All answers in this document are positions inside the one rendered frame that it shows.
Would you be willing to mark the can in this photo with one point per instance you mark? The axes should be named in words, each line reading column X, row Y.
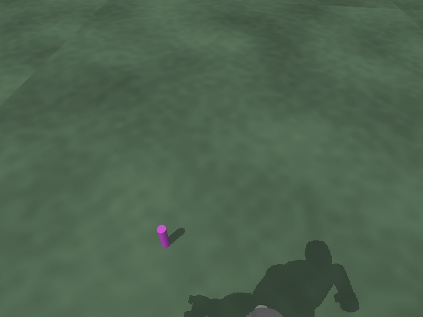
column 163, row 236

